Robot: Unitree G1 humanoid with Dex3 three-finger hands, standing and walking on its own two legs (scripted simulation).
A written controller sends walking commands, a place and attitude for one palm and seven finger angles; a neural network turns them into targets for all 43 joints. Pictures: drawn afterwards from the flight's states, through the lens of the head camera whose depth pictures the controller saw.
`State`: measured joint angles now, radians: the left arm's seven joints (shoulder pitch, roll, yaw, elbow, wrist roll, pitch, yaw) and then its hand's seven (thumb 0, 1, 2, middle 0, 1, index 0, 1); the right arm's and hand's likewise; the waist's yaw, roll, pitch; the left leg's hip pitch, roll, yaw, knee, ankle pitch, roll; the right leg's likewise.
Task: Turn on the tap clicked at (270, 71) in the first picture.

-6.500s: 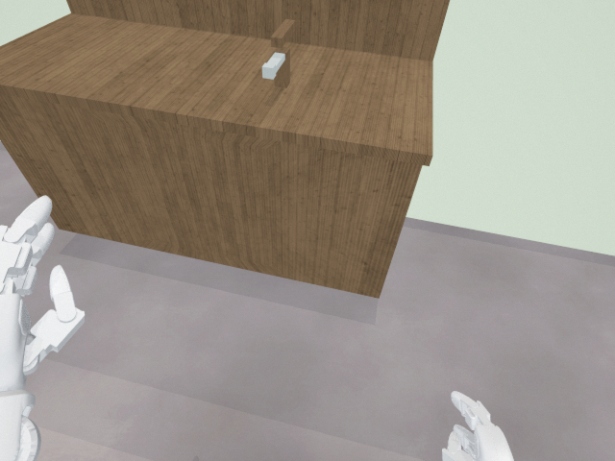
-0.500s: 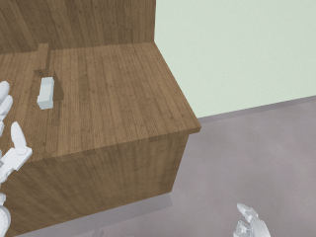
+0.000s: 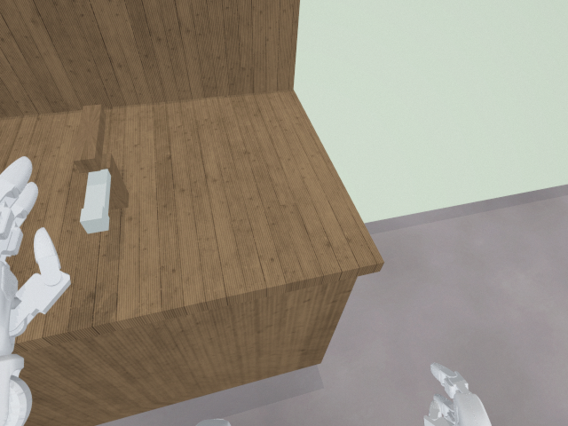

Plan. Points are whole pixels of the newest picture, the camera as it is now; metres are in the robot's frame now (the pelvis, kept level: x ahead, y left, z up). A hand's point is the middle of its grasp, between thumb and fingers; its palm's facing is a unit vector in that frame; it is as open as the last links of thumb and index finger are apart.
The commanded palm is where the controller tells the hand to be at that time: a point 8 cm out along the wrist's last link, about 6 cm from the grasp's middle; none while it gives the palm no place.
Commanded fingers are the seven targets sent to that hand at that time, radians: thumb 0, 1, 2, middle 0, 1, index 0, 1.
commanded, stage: come to a stop and stand still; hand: left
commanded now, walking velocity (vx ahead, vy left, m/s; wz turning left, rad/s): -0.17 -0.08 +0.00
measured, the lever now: (95, 219) +0.36 +0.30 +0.08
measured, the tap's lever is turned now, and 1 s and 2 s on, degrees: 0 0 0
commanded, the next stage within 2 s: look again from close up in 1.32 s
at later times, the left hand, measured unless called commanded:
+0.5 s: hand (13, 210) +0.26 +0.29 +0.22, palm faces +0.45 -0.76 -0.47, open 7.4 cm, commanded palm +0.17 +0.29 +0.19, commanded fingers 0.00 0.90 0.90 -0.20 -0.30 -0.20 -0.30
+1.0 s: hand out of the picture +0.21 +0.32 +0.17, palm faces +0.38 -0.85 -0.37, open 7.4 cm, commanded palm +0.14 +0.34 +0.19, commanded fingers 0.00 0.90 0.90 -0.20 -0.30 -0.20 -0.30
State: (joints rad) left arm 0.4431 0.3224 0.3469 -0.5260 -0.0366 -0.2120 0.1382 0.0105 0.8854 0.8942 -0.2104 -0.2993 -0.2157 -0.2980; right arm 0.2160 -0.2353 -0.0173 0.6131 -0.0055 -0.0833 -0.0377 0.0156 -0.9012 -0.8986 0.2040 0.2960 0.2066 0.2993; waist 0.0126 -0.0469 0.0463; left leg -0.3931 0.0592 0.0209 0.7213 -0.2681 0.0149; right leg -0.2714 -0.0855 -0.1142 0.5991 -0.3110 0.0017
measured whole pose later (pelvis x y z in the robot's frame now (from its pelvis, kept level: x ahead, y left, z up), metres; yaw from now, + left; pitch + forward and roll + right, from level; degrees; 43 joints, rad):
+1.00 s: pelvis -0.01 +0.06 +0.00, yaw +2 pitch +0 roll -1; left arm 0.39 0.46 0.39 -0.49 -0.09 -0.33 0.11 0.01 0.89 0.89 -0.21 -0.30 -0.21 -0.30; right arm 0.19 -0.17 0.02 0.66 0.01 -0.24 0.04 0.02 -0.90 -0.90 0.20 0.30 0.21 0.30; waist 0.03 -0.06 0.12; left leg -0.36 0.01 0.00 0.54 -0.18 0.01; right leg -0.25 -0.11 -0.08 0.49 -0.24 0.06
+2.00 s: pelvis -0.02 +0.04 +0.01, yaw -1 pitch -2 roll -1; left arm 0.41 0.38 0.36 -0.49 -0.09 -0.20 0.10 0.01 0.89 0.89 -0.21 -0.30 -0.21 -0.30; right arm 0.16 -0.18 0.01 0.58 0.04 -0.17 -0.02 0.02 -0.90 -0.90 0.20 0.30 0.21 0.30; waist 0.04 -0.02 0.10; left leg -0.29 0.06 0.03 0.50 -0.17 -0.01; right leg -0.20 -0.06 -0.04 0.45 -0.21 0.05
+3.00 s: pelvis +0.02 +0.00 +0.00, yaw -1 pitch -1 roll -2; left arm 0.49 0.40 0.37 -0.60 -0.12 -0.09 0.08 0.01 0.89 0.89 -0.21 -0.30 -0.22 -0.30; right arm 0.16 -0.20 0.00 0.53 0.04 -0.05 -0.03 0.01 -0.90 -0.90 0.20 0.30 0.21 0.30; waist 0.01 0.02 0.11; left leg -0.31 0.14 0.00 0.61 -0.28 -0.07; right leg -0.21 0.01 -0.06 0.54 -0.31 0.00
